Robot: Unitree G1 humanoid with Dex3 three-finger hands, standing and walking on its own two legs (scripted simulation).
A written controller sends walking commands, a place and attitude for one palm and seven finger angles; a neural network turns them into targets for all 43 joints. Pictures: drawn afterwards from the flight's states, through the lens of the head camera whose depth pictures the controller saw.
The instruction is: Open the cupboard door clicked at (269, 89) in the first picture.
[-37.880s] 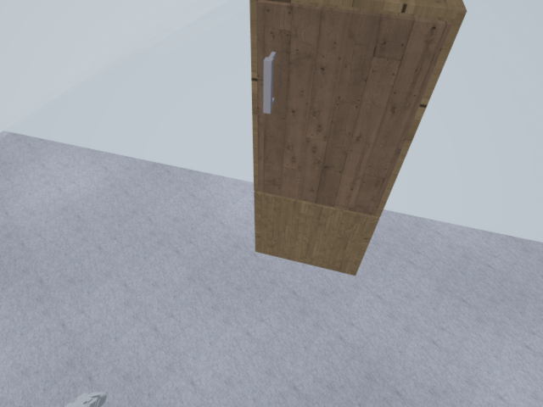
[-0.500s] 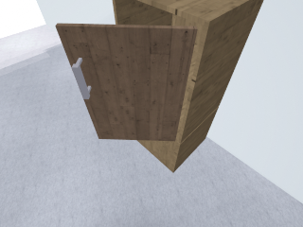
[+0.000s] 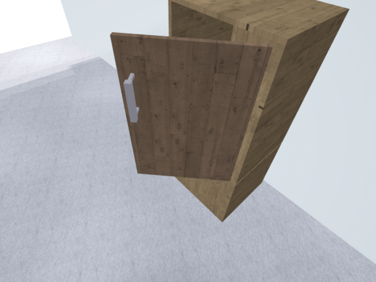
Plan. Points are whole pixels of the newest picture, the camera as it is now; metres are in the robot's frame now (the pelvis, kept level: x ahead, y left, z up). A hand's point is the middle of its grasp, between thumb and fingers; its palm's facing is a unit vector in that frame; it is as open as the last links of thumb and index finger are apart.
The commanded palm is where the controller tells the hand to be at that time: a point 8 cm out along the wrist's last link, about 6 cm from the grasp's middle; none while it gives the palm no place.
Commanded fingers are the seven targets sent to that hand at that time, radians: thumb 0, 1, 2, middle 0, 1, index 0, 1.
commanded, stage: shuffle to correct the standing spot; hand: left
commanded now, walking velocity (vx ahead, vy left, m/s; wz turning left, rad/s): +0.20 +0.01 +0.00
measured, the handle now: (132, 98) +0.58 +0.20 +0.07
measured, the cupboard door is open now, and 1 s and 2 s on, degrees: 43 43 43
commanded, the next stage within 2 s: come to a stop and stand still in 0.04 s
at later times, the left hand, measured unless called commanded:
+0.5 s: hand out of the picture +0.02 +0.14 -0.18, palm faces +0.02 -0.99 -0.15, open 7.3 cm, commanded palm none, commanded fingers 0.00 0.90 0.90 -0.20 -0.30 -0.20 -0.30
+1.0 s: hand out of the picture +0.03 +0.18 -0.16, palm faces -0.03 -0.97 -0.26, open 7.4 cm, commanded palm none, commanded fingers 0.00 0.90 0.90 -0.20 -0.30 -0.20 -0.30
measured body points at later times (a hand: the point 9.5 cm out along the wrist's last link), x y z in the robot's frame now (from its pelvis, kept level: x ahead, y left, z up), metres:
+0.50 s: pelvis +0.03 -0.01 +0.00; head +0.04 +0.01 +0.45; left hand +0.02 +0.20 -0.17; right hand +0.04 -0.23 -0.15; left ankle +0.03 +0.06 -0.74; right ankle +0.02 -0.13 -0.74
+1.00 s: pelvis +0.00 -0.01 +0.00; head +0.00 -0.03 +0.45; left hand +0.03 +0.23 -0.14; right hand +0.04 -0.25 -0.16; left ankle +0.03 +0.06 -0.74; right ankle +0.02 -0.13 -0.74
